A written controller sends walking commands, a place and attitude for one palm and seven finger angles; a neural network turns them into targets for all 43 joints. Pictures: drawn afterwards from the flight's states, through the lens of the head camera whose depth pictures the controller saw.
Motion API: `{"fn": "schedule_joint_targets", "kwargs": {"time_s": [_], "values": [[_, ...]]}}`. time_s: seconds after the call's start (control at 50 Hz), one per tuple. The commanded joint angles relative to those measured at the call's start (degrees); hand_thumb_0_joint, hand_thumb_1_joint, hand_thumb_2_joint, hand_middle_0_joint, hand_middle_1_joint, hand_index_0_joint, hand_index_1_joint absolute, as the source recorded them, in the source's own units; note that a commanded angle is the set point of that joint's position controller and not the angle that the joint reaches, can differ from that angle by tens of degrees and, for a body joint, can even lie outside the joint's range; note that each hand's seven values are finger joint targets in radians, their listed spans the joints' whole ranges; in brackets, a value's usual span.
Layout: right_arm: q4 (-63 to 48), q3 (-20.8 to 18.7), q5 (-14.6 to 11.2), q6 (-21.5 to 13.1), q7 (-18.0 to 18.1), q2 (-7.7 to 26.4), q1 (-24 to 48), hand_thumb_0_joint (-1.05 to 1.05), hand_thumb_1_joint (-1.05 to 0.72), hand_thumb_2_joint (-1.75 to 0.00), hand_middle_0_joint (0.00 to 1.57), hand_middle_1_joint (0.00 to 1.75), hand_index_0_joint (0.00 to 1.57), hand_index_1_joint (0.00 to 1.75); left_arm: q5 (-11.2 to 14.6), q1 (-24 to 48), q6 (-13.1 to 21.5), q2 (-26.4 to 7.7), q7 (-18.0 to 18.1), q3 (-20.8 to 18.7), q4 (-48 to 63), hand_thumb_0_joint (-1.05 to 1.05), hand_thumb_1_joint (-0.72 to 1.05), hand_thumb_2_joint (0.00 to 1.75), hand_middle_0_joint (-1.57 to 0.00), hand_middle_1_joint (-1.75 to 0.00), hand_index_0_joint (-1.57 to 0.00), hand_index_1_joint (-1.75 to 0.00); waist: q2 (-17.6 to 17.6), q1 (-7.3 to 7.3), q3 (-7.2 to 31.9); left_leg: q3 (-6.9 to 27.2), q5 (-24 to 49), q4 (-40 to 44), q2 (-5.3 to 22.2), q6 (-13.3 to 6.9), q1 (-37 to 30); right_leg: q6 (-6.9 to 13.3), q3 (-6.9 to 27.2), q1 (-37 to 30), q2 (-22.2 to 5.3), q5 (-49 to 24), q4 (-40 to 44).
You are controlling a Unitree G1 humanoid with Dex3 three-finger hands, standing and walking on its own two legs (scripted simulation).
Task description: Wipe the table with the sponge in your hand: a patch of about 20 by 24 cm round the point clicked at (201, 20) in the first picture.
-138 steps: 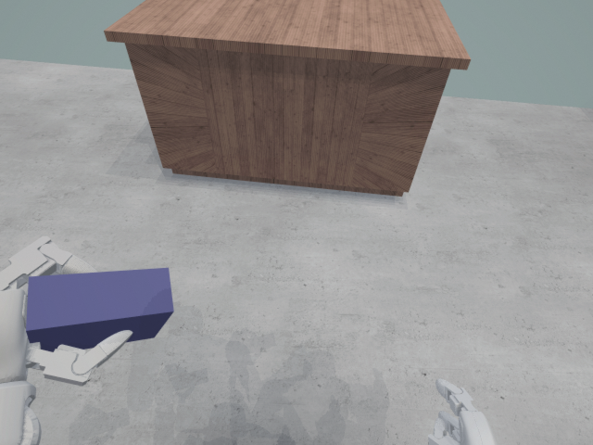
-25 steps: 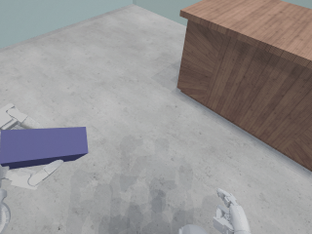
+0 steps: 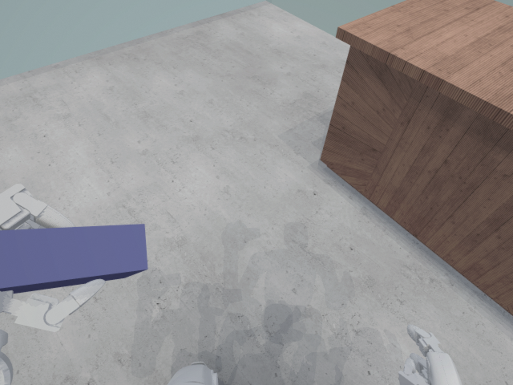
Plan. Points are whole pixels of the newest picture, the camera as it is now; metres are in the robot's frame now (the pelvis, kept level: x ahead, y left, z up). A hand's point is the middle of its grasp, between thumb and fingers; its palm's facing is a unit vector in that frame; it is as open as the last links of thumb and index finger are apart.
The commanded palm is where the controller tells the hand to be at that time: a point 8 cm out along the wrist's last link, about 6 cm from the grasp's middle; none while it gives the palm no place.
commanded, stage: walk to a spot facing it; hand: left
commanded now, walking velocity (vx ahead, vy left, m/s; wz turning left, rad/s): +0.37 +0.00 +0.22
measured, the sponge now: (95, 257) +0.22 +0.20 +0.16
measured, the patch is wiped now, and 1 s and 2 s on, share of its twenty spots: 0.00 0.00 0.00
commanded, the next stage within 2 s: none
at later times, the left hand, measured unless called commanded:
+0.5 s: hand (100, 181) +0.32 +0.23 +0.16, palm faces +0.51 -0.73 -0.45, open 9.3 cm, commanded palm +0.26 +0.26 +0.18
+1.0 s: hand (108, 107) +0.45 +0.25 +0.18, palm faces +0.51 -0.75 -0.43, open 9.3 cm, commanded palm +0.38 +0.29 +0.18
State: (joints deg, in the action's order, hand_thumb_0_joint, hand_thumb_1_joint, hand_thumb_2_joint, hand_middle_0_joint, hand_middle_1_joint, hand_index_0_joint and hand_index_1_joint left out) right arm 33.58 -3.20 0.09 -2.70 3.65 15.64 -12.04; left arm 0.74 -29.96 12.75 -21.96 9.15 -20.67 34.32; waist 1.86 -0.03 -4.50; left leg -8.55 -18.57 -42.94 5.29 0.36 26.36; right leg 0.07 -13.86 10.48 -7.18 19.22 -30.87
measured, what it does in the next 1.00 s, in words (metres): walks ahead: left foot, then right foot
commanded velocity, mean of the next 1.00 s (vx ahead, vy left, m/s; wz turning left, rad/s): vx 0.37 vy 0.00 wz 0.20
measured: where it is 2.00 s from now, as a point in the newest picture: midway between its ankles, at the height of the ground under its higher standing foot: (262, 290)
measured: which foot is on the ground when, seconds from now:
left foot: up 0.00-0.04, down 0.06-0.42, up 0.44-0.74, down 0.76-1.00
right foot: down 0.00-0.08, up 0.10-0.40, down 0.42-0.78, up 0.80-1.00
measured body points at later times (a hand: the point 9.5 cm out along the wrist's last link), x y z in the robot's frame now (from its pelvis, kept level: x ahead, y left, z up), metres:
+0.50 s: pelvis +0.13 -0.04 -0.01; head +0.16 -0.06 +0.43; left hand +0.29 +0.26 +0.19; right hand +0.31 -0.22 -0.13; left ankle +0.09 +0.10 -0.68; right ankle +0.18 -0.15 -0.74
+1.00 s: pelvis +0.27 -0.01 +0.00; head +0.31 +0.00 +0.45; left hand +0.42 +0.29 +0.21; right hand +0.48 -0.18 -0.09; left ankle +0.27 +0.10 -0.74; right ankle +0.32 -0.15 -0.67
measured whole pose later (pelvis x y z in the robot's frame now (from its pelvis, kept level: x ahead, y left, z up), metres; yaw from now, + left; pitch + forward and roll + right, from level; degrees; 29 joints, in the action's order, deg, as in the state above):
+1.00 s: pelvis +0.27 -0.01 +0.00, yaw +10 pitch +1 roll -2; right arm 33.7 1.2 -0.3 -5.9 1.5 6.5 -10.8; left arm 1.2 -28.3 12.3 -21.3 8.5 -21.2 34.4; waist -0.3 0.1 -3.7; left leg -8.0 -13.8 -28.5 5.4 -0.8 15.8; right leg -2.9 -6.6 31.3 -6.4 21.3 -58.7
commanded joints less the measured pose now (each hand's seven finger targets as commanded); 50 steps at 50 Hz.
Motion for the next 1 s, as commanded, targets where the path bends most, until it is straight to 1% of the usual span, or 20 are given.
{"fn": "schedule_joint_targets", "kwargs": {"time_s": [0.0, 0.02, 0.06, 0.08, 0.12, 0.2, 0.36, 0.38, 0.4, 0.42, 0.48, 0.56, 0.64, 0.7, 0.72, 0.76, 0.78, 0.84, 0.9, 0.98], "values": [[-8.8, -0.6, 0.0, -2.6, 0.9, 0.8, 2.6, 0.0, -0.9, -0.9, 0.2, 0.3, 0.2, 0.3, 1.0, 5.8, 3.3, -8.0, 3.4, -7.8, 9.1, 0.0, 0.1, 1.3, -1.2, -1.6, -1.2, -1.6, 3.5, -0.24, 10.7, -5.9, 6.5, 13.9, -4.0, -0.3, -12.3, 4.8, 7.3, -3.0, -9.1, -15.3, 1.3], [-8.9, -1.0, -0.4, -2.7, 1.3, 1.8, 1.1, 0.0, -0.9, -0.9, 0.2, 0.3, 0.2, 0.3, 1.1, 5.8, 3.3, -6.7, 3.1, -6.1, 8.0, 0.0, 0.1, 1.3, -1.2, -1.6, -1.2, -1.6, -1.3, 1.09, 12.1, -2.5, 7.6, 16.9, -2.3, -1.7, -19.5, 2.7, 4.3, 0.6, -7.2, -15.8, -8.8], [-9.5, -1.1, -0.6, -3.1, 0.6, 3.5, 2.6, 0.0, -0.9, -0.9, 0.2, 0.3, 0.2, 0.3, 1.2, 10.2, 4.8, -7.5, 2.8, -6.0, 9.3, 0.0, 0.1, 1.3, -1.2, -1.6, -1.2, -1.6, -22.2, 1.23, 13.0, 34.4, 17.7, 24.3, 18.6, -13.4, -31.4, -1.6, 5.8, 23.0, 4.1, 16.5, -35.4], [-8.7, -0.2, -0.3, -3.4, 0.2, 2.9, 3.9, 0.0, -0.9, -0.9, 0.2, 0.3, 0.2, 0.3, 0.3, 10.7, 4.6, -10.2, 2.1, -6.9, 6.3, 0.0, 0.1, 1.3, -1.2, -1.6, -1.2, -1.6, -19.6, 1.22, 11.0, 39.0, 11.7, 26.6, 21.7, -16.1, -27.6, -1.0, 12.1, 27.2, 1.7, 15.5, -41.0], [-7.8, -1.0, -0.8, -3.8, -0.1, 2.4, 4.7, 0.0, -0.9, -0.9, 0.2, 0.3, 0.2, 0.3, 0.2, 11.6, 4.5, -11.2, 1.3, -7.8, 11.0, 0.0, 0.1, 1.3, -1.2, -1.6, -1.2, -1.6, -14.4, 0.52, 9.5, 33.3, 8.4, 25.1, 19.5, -16.3, -25.3, -1.6, 14.5, 31.2, -1.0, 12.2, -41.5], [-7.1, -0.2, -0.6, -5.9, -0.8, 1.6, 4.3, 0.0, -0.9, -0.9, 0.2, 0.3, 0.2, 0.3, 0.9, 4.4, 4.4, -7.5, 0.9, -6.4, 15.8, 0.0, 0.1, 1.3, -1.2, -1.6, -1.2, -1.6, -16.3, -0.49, 10.4, 15.7, 7.1, 27.0, 12.8, -11.1, -15.8, -2.5, 8.8, 20.4, -0.7, 3.1, -27.5], [-5.5, 0.8, -0.3, -5.2, 1.0, 1.0, 4.2, 0.0, -0.9, -0.9, 0.2, 0.3, 0.2, 0.3, 0.7, 8.1, 2.0, -6.2, 0.6, -5.6, 3.1, 0.0, 0.1, 1.3, -1.2, -1.6, -1.2, -1.6, -9.1, -0.38, 9.2, 6.6, -5.1, 15.6, 7.7, -5.5, -7.6, -3.0, 1.2, -2.3, 4.8, -1.4, 2.0], [-5.3, 0.9, -0.5, -4.7, 1.1, 0.3, 3.9, 0.0, -0.9, -0.9, 0.2, 0.3, 0.2, 0.3, 0.4, 9.8, 1.5, -7.1, 0.6, -5.7, 2.0, 0.0, 0.1, 1.3, -1.2, -1.6, -1.2, -1.6, -1.7, -0.71, 9.7, 3.8, -7.5, 4.3, 4.7, -4.2, -2.6, -0.7, 8.1, -6.4, 0.2, 2.1, 6.8], [-5.7, 1.3, -0.5, -4.0, 1.0, -1.4, 3.9, 0.0, -0.9, -0.9, 0.2, 0.3, 0.2, 0.3, -0.3, 11.2, 1.1, -10.3, 0.8, -6.9, 1.5, 0.0, 0.1, 1.3, -1.2, -1.6, -1.2, -1.6, 15.5, -1.21, 10.0, -0.3, -12.8, -14.4, -2.2, -1.8, 10.3, 5.5, 30.2, -12.4, -13.3, 5.3, 13.9], [-6.7, 1.4, -0.3, -4.6, 0.7, 0.4, 6.9, 0.0, -0.9, -0.9, 0.2, 0.3, 0.2, 0.3, 0.5, 11.5, 0.5, -11.1, 1.2, -7.8, 0.8, 0.0, 0.1, 1.3, -1.2, -1.6, -1.2, -1.6, 16.7, -2.61, 9.2, 5.9, -14.8, -26.0, -3.8, -0.9, 17.2, 10.1, 42.8, -12.6, -21.1, 5.4, 18.1], [-4.7, 1.2, -0.4, -3.8, 0.2, 1.3, 7.1, 0.0, -0.9, -0.9, 0.2, 0.3, 0.2, 0.3, 0.7, 11.2, 2.4, -9.9, 0.3, -6.4, 4.1, 0.0, 0.1, 1.3, -1.2, -1.6, -1.2, -1.6, 8.2, -1.12, 5.0, 9.1, -4.8, -32.4, 0.9, 1.1, 16.8, 9.5, 29.4, -6.9, -17.7, 0.5, 17.2], [-5.9, 1.0, -0.2, -2.7, 0.1, 1.1, 7.2, 0.0, -0.9, -0.9, 0.2, 0.3, 0.2, 0.3, 0.3, 8.9, 3.4, -10.7, 1.2, -7.9, 9.7, 0.0, 0.1, 1.3, -1.2, -1.6, -1.2, -1.6, 5.2, -0.72, 7.1, 4.7, -2.3, -13.0, 2.0, 0.8, 7.4, 7.8, 12.7, -4.8, -14.3, -15.9, 13.6], [-8.9, 0.5, 0.0, -2.8, 0.0, -0.2, 5.8, 0.0, -0.9, -0.9, 0.2, 0.3, 0.2, 0.3, 1.0, 3.4, 3.1, -9.8, 2.8, -9.0, 12.3, 0.0, 0.1, 1.3, -1.2, -1.6, -1.2, -1.6, 5.8, -2.42, 9.9, -2.8, 0.0, 4.1, -1.6, 0.1, -0.4, 7.8, 10.1, -8.2, -12.5, -20.5, 10.0], [-8.8, -0.6, 0.1, -2.6, 0.8, 0.9, 3.1, 0.0, -0.9, -0.9, 0.2, 0.3, 0.2, 0.3, 1.0, 5.8, 3.2, -9.1, 3.6, -8.6, 11.6, 0.0, 0.1, 1.3, -1.2, -1.6, -1.2, -1.6, 2.9, -0.39, 11.5, -5.8, 6.9, 13.9, -4.0, 0.0, -12.2, 5.0, 6.9, -4.4, -9.3, -16.7, 1.2], [-9.0, -1.3, -0.3, -2.8, 1.3, 1.9, 1.8, 0.0, -0.9, -0.9, 0.2, 0.3, 0.2, 0.3, 1.1, 5.1, 3.3, -7.9, 3.3, -7.1, 10.4, 0.0, 0.1, 1.3, -1.2, -1.6, -1.2, -1.6, -2.4, 0.74, 12.7, -2.6, 8.0, 16.7, -2.4, -1.4, -20.2, 2.8, 4.4, 0.2, -7.4, -16.8, -8.8], [-9.5, -1.5, -0.6, -3.2, 0.5, 3.9, 3.2, 0.0, -0.9, -0.9, 0.2, 0.3, 0.2, 0.3, 1.1, 9.6, 5.0, -8.1, 3.0, -6.6, 12.0, 0.0, 0.1, 1.3, -1.2, -1.6, -1.2, -1.6, -25.0, 1.07, 13.8, 33.9, 18.5, 24.5, 18.7, -12.2, -31.6, -1.5, 6.1, 22.7, 4.1, 17.8, -36.3], [-8.7, -0.6, -0.1, -3.7, 0.2, 3.0, 4.2, 0.0, -0.9, -0.9, 0.2, 0.3, 0.2, 0.3, 0.3, 10.4, 5.2, -12.0, 2.5, -8.7, 9.7, 0.0, 0.1, 1.3, -1.2, -1.6, -1.2, -1.6, -21.3, 1.15, 12.5, 39.0, 13.4, 26.6, 22.0, -15.1, -28.7, -0.8, 12.1, 27.0, 1.9, 15.6, -42.7], [-7.5, -1.5, -1.1, -4.5, -0.7, 2.5, 4.5, 0.0, -0.9, -0.9, 0.2, 0.3, 0.2, 0.3, 0.5, 8.0, 4.7, -9.8, 1.1, -7.8, 14.3, 0.0, 0.1, 1.3, -1.2, -1.6, -1.2, -1.6, -12.9, 0.33, 10.6, 25.4, 14.3, 24.2, 17.1, -13.7, -26.5, -2.1, 12.5, 32.3, -1.0, 9.1, -42.2], [-7.1, -0.7, -0.9, -5.7, -1.3, 1.8, 3.9, 0.0, -0.9, -0.9, 0.2, 0.3, 0.2, 0.3, 1.1, 2.2, 4.2, -6.8, 0.6, -6.3, 16.0, 0.0, 0.1, 1.3, -1.2, -1.6, -1.2, -1.6, -15.3, -0.11, 11.7, 15.1, 14.8, 25.8, 12.7, -10.5, -20.8, -2.7, 9.1, 25.9, -0.5, 2.2, -32.9], [-6.6, 0.0, -0.3, -6.3, -0.5, 1.4, 3.6, 0.0, -0.9, -0.9, 0.2, 0.3, 0.2, 0.3, 1.3, 1.8, 3.6, -6.8, 0.5, -7.0, 10.7, 0.0, 0.1, 1.3, -1.2, -1.6, -1.2, -1.6, -14.8, -0.11, 10.1, 9.7, 13.2, 27.4, 11.7, -9.1, -16.0, -3.3, 4.5, 15.9, 1.4, -0.6, -16.8]]}}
